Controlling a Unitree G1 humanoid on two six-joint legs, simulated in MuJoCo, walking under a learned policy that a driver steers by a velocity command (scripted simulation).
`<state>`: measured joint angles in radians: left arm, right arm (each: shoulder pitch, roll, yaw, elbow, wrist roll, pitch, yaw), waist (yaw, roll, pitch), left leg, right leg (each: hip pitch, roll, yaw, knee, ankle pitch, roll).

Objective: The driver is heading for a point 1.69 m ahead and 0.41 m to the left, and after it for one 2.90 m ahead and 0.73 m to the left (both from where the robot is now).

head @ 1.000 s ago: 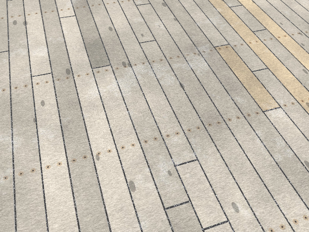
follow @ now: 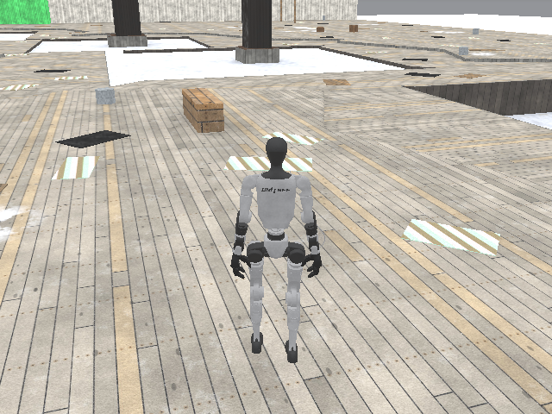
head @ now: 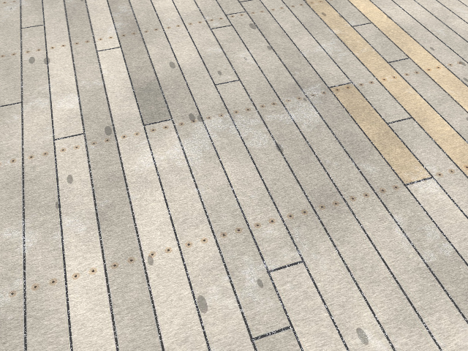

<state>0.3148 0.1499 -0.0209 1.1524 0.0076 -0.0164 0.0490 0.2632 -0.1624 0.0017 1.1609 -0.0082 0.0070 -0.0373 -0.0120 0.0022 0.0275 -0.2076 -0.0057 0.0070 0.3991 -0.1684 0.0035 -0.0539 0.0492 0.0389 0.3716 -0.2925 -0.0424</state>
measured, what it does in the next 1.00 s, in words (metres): walks ahead: left foot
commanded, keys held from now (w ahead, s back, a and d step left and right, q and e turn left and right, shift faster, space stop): no key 0.28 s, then w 0.72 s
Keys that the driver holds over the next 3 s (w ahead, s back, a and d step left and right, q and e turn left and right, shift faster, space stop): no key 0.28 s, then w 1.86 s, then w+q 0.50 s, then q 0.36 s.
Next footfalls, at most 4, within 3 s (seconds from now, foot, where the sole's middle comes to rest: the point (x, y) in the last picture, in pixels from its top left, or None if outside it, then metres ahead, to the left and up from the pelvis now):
0.60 left None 0.16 0.13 -0.78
1.10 right None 0.51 -0.02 -0.78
1.64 left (195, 261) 0.82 0.16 -0.78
2.22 right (247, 189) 1.12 -0.03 -0.78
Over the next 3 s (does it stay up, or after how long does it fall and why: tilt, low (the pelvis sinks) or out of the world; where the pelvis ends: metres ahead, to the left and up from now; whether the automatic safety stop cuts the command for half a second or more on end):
stays up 1.29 0.11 -0.01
